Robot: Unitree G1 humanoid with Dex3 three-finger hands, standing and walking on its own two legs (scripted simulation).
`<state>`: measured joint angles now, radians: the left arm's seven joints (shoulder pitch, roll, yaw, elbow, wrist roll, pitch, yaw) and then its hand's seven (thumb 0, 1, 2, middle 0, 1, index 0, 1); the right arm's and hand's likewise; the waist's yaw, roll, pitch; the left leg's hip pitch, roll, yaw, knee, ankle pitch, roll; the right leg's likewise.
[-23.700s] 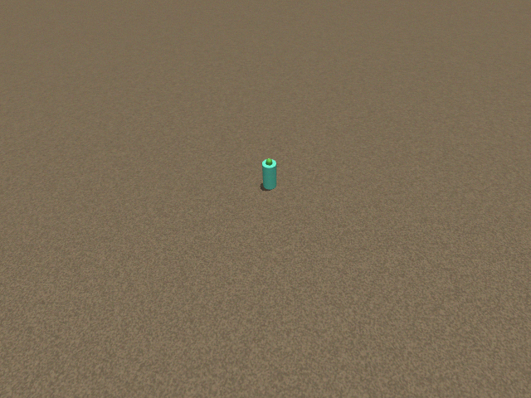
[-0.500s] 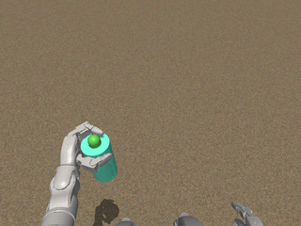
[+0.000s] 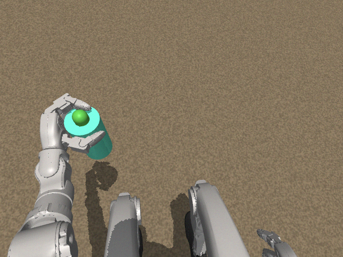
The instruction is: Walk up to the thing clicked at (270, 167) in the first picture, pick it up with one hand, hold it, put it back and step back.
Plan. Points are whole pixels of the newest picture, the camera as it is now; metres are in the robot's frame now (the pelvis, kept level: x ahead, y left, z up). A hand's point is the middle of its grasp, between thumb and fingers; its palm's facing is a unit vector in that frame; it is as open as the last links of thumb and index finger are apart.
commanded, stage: crouch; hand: left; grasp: from the side
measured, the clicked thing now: (90, 132) +0.44 +0.18 -0.09
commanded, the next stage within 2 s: lower in 0.96 s
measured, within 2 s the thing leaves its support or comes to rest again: neither
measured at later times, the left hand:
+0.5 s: hand (98, 131) +0.49 +0.18 -0.20, palm faces +0.02 -1.00 -0.04, open 8.9 cm
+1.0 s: hand (104, 135) +0.50 +0.18 -0.28, palm faces -0.03 -1.00 -0.06, open 8.9 cm
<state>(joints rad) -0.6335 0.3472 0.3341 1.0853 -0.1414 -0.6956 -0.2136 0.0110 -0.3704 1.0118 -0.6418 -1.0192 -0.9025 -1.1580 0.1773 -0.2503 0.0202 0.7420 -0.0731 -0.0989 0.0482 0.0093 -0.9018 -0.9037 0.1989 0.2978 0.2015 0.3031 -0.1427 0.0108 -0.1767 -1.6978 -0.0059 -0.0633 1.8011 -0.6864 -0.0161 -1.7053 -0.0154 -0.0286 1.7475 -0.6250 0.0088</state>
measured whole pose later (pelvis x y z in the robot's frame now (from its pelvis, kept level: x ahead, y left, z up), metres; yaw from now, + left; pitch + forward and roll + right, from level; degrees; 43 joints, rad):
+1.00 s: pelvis -0.04 +0.01 -0.19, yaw -7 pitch +29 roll -11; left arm -0.92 0.72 0.43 1.30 0.02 -0.68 -0.16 0.01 -0.38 1.03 -0.66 -1.00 -0.91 -1.15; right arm 0.13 -0.32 0.24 0.70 -0.19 0.00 0.11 0.00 -0.92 -0.90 0.20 0.30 0.20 0.30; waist -0.32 -0.07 0.07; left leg -2.25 -0.04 -0.18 2.43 -0.70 -0.02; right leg -2.19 -0.01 -0.11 2.27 -0.60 0.04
